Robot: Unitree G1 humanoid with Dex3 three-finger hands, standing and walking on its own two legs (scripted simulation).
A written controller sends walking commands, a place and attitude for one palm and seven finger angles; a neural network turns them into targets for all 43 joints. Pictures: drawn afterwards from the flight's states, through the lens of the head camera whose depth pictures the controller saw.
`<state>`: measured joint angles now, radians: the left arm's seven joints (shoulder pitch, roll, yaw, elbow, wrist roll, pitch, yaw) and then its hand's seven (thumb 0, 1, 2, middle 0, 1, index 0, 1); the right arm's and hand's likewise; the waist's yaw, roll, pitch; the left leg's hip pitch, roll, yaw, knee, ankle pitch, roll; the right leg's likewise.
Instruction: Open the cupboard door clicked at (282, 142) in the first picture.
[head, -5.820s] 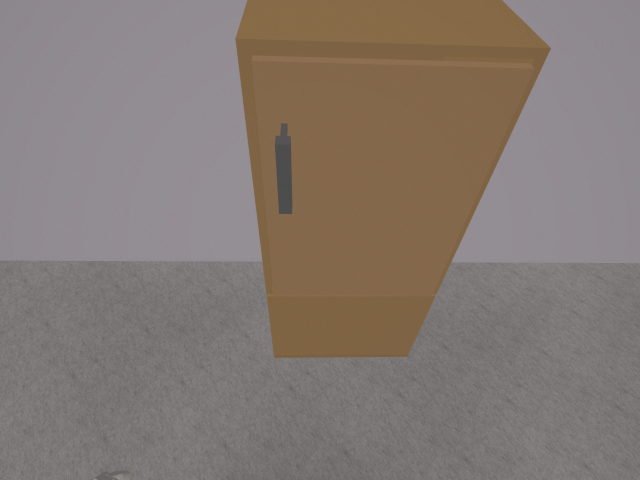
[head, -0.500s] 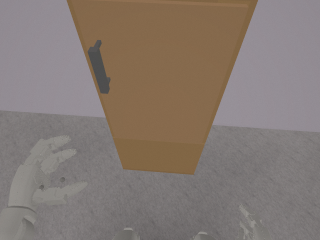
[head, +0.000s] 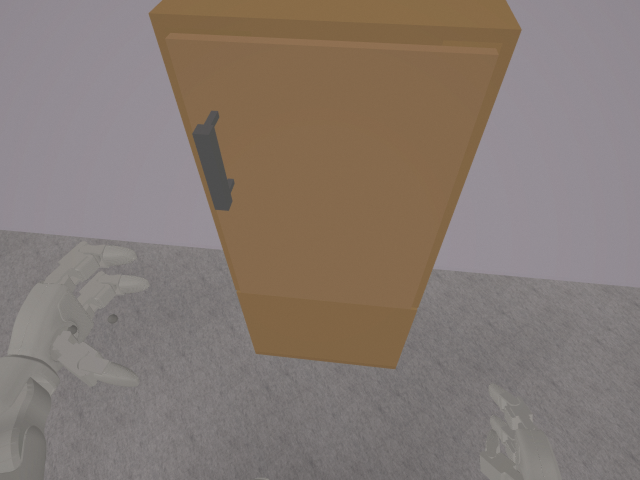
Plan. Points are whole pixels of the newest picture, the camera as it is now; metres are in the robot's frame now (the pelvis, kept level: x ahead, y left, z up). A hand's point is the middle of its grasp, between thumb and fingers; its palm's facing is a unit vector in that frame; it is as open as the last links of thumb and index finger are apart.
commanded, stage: raise the hand with hooked fingers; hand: left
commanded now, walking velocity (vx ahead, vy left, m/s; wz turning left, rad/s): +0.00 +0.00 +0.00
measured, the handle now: (218, 162) +0.53 +0.20 +0.10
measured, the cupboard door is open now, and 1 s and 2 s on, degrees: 0 0 0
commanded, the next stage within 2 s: move the hooked fingers beside the handle in 0.72 s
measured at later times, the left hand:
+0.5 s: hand (110, 280) +0.30 +0.27 +0.11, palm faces +0.00 -1.00 -0.02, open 14.0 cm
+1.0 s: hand (106, 275) +0.30 +0.27 +0.12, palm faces +0.01 -1.00 -0.02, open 14.0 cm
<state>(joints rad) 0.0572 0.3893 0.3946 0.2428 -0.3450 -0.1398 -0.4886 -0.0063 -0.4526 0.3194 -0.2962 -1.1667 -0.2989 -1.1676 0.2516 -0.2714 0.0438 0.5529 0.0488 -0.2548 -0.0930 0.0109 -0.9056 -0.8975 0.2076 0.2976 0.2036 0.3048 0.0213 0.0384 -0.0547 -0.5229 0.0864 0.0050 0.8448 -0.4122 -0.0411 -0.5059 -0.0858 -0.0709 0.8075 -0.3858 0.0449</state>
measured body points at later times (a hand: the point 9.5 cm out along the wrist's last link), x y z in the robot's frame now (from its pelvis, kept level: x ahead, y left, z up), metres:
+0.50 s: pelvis +0.00 +0.00 +0.01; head +0.03 -0.01 +0.46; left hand +0.29 +0.32 +0.12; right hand +0.15 -0.26 -0.07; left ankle +0.01 +0.14 -0.70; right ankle +0.01 -0.15 -0.70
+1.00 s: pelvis -0.01 +0.00 +0.01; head +0.02 -0.01 +0.46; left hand +0.30 +0.33 +0.12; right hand +0.15 -0.25 -0.07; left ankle +0.01 +0.14 -0.70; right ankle +0.01 -0.15 -0.70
